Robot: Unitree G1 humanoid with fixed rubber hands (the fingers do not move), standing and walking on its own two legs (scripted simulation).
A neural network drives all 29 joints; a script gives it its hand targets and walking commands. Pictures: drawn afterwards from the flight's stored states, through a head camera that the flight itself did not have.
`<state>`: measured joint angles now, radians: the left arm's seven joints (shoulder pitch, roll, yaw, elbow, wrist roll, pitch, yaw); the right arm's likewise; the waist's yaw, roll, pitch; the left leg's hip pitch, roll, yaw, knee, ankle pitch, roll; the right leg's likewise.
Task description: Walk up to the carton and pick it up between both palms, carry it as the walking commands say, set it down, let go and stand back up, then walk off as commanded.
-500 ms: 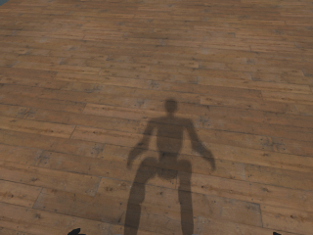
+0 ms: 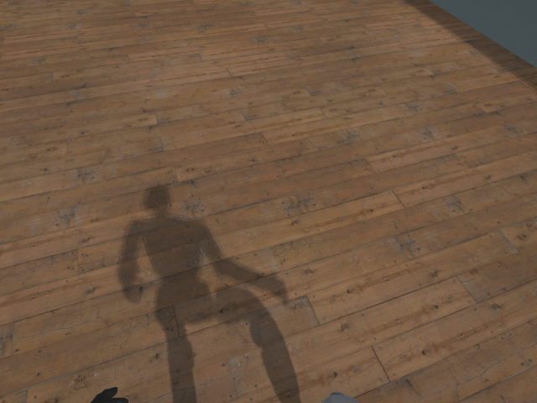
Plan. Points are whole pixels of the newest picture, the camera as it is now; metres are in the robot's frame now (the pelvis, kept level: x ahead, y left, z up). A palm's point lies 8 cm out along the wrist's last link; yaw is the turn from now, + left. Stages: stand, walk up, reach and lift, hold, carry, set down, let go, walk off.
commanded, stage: walk off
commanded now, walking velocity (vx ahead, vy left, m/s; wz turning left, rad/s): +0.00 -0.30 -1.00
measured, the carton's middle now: out of the picture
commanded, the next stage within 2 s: stand in 1.56 s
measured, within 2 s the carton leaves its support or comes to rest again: neither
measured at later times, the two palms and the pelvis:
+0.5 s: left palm out of the picture +0.15 +0.04 -0.12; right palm out of the picture -0.09 -0.49 -0.10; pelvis -0.05 -0.17 -0.01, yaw -26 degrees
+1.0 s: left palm out of the picture +0.08 -0.21 -0.10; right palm out of the picture -0.34 -0.61 -0.11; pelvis -0.19 -0.32 +0.00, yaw -53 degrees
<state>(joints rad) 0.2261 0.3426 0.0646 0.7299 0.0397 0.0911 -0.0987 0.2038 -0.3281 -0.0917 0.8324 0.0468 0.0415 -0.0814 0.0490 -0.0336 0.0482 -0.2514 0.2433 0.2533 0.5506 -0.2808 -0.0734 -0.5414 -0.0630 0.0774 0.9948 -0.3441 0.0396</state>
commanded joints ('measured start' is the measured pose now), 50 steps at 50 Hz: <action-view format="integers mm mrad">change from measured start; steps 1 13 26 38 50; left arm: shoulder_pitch -67 63 17 111 89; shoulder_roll -63 120 142 11 94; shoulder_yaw -20 16 46 -7 5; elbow -83 -1 -27 13 -3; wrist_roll -11 -12 15 -1 -21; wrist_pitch -46 -39 8 -55 -31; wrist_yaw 14 52 -14 41 42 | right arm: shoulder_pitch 97 -54 -89 41 -90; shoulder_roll -189 -78 -146 -191 -78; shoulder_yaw -30 -7 -16 -36 -12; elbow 11 -72 -41 -13 -44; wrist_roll -39 -54 -71 -48 -54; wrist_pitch -7 37 12 5 43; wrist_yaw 46 23 -31 68 18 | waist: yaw -77 13 17 49 17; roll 305 -209 76 118 -216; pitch -132 -133 1 -197 -112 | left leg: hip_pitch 216 -254 -64 81 -221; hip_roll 156 -169 240 123 -214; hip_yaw -20 -180 -327 37 -233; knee -18 517 -345 238 462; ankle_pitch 588 -207 107 254 -189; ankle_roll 129 8 226 57 21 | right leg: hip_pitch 117 378 -44 333 345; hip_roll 0 -25 76 34 -9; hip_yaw -196 276 12 -192 397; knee -302 -552 400 -494 -648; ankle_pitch -93 761 12 167 493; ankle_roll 48 -208 56 9 -181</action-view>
